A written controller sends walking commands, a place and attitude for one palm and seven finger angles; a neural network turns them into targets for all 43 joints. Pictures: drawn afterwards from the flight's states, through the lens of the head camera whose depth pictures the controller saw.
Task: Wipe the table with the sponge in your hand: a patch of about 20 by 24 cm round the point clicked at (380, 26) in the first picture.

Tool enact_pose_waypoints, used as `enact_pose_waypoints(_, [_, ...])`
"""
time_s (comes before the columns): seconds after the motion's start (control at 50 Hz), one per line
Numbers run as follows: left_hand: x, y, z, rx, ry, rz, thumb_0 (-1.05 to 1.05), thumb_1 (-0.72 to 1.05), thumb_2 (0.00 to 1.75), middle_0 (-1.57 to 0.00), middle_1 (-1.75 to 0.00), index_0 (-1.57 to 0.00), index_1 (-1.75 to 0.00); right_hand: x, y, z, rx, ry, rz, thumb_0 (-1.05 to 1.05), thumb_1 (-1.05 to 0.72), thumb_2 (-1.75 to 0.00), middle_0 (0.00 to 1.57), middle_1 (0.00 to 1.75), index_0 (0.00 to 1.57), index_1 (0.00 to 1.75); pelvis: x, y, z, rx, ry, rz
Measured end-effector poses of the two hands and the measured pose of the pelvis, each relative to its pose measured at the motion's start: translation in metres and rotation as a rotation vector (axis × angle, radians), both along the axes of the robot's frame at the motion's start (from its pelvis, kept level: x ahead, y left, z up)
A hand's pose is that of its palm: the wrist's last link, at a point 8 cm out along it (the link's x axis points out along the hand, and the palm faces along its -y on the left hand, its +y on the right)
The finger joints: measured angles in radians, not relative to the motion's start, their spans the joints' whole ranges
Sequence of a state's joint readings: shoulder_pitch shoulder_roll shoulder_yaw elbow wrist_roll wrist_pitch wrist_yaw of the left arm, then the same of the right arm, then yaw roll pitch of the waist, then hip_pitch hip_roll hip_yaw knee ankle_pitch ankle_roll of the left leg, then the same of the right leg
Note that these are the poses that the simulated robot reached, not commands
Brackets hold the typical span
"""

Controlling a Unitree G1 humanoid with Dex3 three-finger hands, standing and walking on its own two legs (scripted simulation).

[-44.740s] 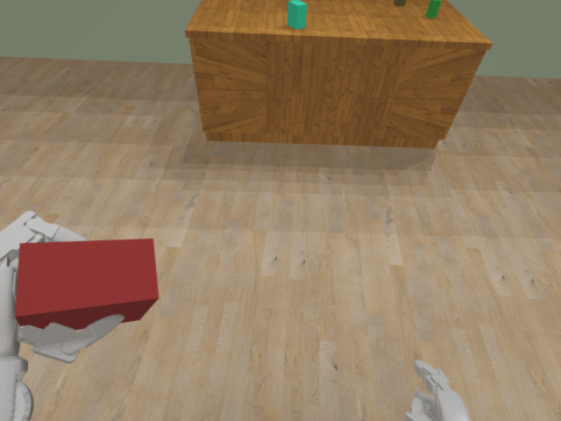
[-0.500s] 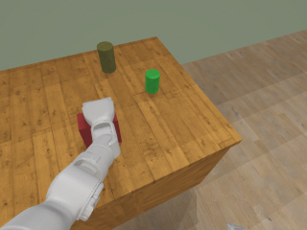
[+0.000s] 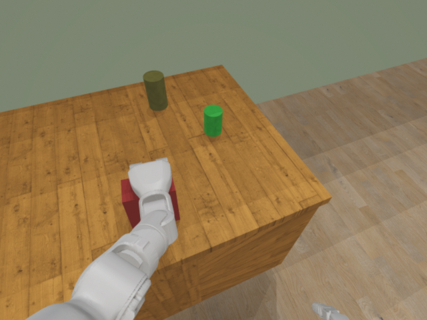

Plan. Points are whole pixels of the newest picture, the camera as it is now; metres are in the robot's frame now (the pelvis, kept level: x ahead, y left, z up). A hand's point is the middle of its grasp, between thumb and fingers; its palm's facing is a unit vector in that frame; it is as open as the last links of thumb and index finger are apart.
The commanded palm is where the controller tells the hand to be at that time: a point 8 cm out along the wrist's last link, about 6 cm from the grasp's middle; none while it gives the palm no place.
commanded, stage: wipe back along the third lane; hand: left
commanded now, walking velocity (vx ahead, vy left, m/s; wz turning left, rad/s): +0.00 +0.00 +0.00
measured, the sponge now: (153, 205) +0.38 +0.16 -0.06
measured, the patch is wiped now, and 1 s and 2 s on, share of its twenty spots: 0.95 0.95 0.95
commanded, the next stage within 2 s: slide back across to the middle lane in 0.58 s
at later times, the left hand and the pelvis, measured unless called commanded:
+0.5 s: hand (162, 206) +0.35 +0.13 -0.02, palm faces -0.09 -0.01 -1.00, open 10.3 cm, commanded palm +0.31 +0.11 +0.01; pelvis +0.00 -0.02 +0.00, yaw +0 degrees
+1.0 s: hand (150, 217) +0.32 +0.15 -0.01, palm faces -0.10 -0.08 -0.99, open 10.3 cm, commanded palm +0.29 +0.15 +0.04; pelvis +0.00 -0.04 +0.01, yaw +0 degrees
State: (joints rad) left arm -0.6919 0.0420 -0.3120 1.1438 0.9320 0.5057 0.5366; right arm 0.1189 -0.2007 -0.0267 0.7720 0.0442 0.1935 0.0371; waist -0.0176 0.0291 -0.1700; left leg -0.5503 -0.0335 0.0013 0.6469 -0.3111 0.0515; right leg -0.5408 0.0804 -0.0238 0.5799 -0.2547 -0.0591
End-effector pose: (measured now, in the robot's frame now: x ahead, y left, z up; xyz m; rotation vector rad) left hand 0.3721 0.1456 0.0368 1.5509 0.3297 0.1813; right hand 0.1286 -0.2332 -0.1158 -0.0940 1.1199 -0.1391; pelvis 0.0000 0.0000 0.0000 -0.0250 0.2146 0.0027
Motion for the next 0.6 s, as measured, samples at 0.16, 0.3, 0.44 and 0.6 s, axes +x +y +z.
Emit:
enact_pose_waypoints(0.16, [-0.016,-0.008,0.000,0.003,-0.006,-0.005,-0.01,-0.49,1.05,-0.68,-1.37,-0.68,-1.38,-0.010,-0.010,-0.001,0.002,-0.004,-0.012,0.01,-0.91,-0.90,0.20,0.30,0.20,0.30,-0.006,-0.007,0.001,0.008,-0.017,-0.004])
enact_pose_waypoints(0.3, [-0.025,-0.014,-0.001,0.009,0.000,-0.002,-0.01,-0.49,1.05,-0.68,-1.37,-0.67,-1.38,-0.004,-0.015,0.002,0.006,-0.030,-0.007,0.01,-0.91,-0.90,0.20,0.30,0.19,0.30,-0.009,-0.014,0.002,0.014,-0.032,0.000])
enact_pose_waypoints(0.44, [-0.031,-0.019,-0.001,0.011,0.001,-0.002,-0.01,-0.49,1.05,-0.68,-1.37,-0.67,-1.38,0.011,-0.017,0.004,0.018,-0.061,0.009,0.01,-0.91,-0.90,0.20,0.30,0.19,0.30,-0.006,-0.021,0.003,0.020,-0.038,-0.002])
enact_pose_waypoints(0.6, [-0.045,-0.027,-0.001,0.003,-0.016,-0.006,-0.01,-0.49,1.05,-0.67,-1.38,-0.67,-1.38,0.037,-0.018,0.013,0.040,-0.105,0.044,0.01,-0.91,-0.90,0.20,0.30,0.19,0.30,0.001,-0.027,0.005,0.023,-0.059,0.002])
